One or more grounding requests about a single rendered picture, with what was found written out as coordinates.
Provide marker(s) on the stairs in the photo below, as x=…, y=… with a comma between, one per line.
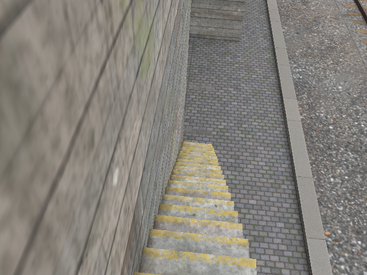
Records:
x=196, y=231

